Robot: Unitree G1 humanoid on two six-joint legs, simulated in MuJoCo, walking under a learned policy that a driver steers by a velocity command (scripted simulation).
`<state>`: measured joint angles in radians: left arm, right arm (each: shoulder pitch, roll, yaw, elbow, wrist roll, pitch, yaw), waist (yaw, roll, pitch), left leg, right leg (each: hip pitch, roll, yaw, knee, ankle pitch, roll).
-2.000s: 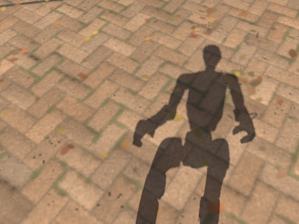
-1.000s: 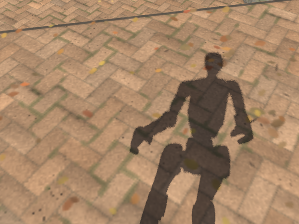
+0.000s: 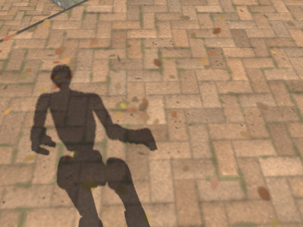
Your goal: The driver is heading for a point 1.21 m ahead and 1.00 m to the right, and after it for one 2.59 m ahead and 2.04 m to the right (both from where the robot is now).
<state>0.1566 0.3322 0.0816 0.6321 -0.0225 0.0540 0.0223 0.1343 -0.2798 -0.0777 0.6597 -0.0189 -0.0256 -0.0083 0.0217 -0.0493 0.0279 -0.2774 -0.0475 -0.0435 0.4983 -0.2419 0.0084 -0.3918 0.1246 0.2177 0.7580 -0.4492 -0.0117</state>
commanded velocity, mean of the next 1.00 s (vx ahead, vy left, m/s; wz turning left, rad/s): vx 0.06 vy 0.00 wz -0.44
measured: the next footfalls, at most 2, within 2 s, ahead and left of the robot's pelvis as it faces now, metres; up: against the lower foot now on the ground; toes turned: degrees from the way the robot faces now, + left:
right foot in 0.38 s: +0.10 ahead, -0.17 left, +0.00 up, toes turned -15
left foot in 0.86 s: +0.19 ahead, +0.04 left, +0.00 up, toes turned -26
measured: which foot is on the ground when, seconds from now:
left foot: down 0.00-0.38, up 0.40-0.84, down 0.86-1.00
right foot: up 0.00-0.36, down 0.38-1.00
